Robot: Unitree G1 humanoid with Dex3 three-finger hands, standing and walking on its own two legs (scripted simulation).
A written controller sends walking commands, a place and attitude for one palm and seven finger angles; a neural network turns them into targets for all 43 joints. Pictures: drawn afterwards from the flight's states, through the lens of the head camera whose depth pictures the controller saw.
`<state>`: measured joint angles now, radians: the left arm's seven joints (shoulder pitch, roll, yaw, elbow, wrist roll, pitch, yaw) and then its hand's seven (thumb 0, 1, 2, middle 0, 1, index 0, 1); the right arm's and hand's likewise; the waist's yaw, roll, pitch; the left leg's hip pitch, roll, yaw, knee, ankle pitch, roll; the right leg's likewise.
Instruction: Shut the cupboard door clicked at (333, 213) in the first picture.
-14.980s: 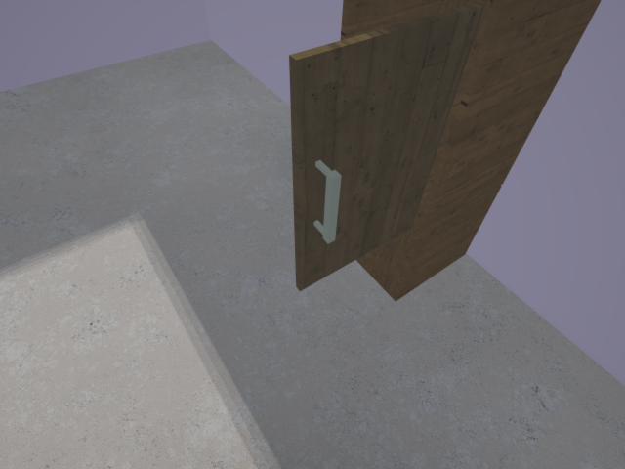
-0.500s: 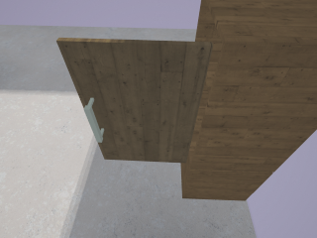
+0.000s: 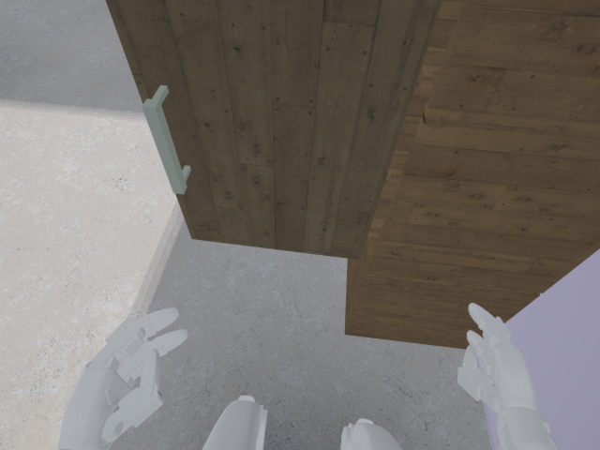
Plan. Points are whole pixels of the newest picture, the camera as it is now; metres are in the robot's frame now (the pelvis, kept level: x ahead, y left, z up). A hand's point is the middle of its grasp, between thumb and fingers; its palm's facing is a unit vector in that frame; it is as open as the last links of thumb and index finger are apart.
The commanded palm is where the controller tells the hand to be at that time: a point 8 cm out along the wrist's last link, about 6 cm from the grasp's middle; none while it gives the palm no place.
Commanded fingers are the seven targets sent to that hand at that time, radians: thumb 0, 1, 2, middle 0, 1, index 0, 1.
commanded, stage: raise the hand and make a fist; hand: left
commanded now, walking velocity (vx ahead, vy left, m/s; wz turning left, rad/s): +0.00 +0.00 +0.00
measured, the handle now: (171, 143) +0.53 +0.27 +0.08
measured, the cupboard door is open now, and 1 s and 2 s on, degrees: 89 89 89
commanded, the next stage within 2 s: bring the fist close to the handle in 1.48 s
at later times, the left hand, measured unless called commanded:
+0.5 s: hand (139, 353) +0.21 +0.21 +0.06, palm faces -0.02 -1.00 -0.03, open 3.8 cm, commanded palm +0.18 +0.26 +0.06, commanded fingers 0.00 0.90 0.90 -1.06 -1.24 -1.06 -1.24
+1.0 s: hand (129, 333) +0.23 +0.22 +0.07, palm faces -0.02 -1.00 -0.04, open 3.1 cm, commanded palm +0.21 +0.27 +0.08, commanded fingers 0.00 0.90 0.90 -1.30 -1.50 -1.30 -1.50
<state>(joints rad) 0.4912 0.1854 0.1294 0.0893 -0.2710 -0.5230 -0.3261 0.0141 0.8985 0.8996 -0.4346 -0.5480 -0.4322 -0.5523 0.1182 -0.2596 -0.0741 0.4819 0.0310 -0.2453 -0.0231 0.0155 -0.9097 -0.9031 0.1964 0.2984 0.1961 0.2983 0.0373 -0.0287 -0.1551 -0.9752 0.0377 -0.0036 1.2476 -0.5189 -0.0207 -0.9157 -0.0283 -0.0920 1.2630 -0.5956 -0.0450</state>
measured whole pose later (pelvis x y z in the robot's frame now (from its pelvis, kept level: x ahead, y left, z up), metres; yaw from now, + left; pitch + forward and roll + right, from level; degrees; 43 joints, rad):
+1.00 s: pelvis +0.01 +0.03 +0.02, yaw +0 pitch +15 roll -3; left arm 0.41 0.25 0.14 -0.07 -0.26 -0.37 -0.24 0.02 0.90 0.90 -1.28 -1.47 -1.27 -1.47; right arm 0.24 -0.21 0.04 0.47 0.02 -0.16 -0.05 0.02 -0.90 -0.90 0.20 0.30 0.20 0.30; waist 0.00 0.04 -0.15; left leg -0.94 0.03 -0.02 1.18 -0.50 0.02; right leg -0.84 -0.02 -0.10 1.13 -0.54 0.00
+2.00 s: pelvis +0.01 +0.02 +0.02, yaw -1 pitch +15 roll -2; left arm 0.02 0.28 0.22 0.26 -0.29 -0.34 -0.29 0.02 0.90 0.90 -1.30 -1.50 -1.30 -1.50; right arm 0.26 -0.25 0.03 0.55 0.04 -0.14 -0.07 0.02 -0.91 -0.90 0.20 0.30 0.20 0.30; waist -0.02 0.03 -0.15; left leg -0.93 0.04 0.00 1.14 -0.48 0.00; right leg -0.85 -0.01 -0.09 1.12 -0.53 -0.02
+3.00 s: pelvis +0.02 +0.03 +0.03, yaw -3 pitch +20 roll -2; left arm -0.53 0.40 0.38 0.89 -0.20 -0.45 -0.32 0.02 0.90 0.90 -1.30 -1.50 -1.30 -1.50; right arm 0.33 -0.26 0.01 0.64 0.03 -0.01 -0.03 0.01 -0.91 -0.90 0.20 0.30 0.20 0.30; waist -0.09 0.02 -0.14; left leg -0.99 0.05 0.02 1.12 -0.47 0.02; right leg -0.93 0.00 -0.06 1.08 -0.50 -0.01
